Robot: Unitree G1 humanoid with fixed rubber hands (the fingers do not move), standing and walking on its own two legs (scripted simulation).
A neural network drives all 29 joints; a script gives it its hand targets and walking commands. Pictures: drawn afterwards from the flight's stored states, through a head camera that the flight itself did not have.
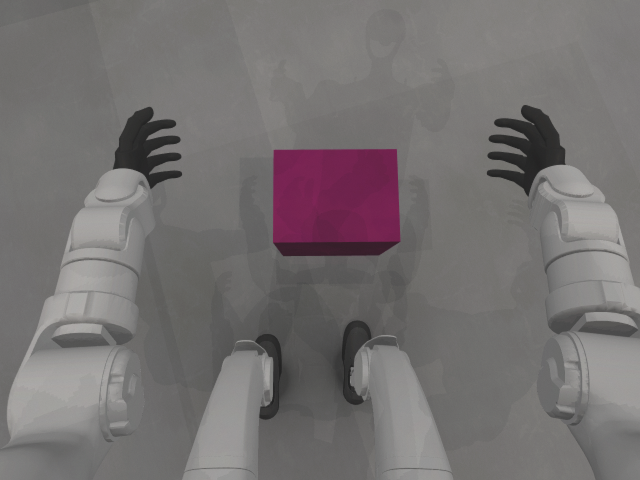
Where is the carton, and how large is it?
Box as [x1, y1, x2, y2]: [273, 149, 399, 255]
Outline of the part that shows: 396,149 274,150 273,242 283,255 379,254 399,241 399,217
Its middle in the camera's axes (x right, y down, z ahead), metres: +0.04 -0.08 +0.92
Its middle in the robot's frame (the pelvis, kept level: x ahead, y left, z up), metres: +0.52 -0.04 -0.55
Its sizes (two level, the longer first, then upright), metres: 0.257 0.195 0.261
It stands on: the floor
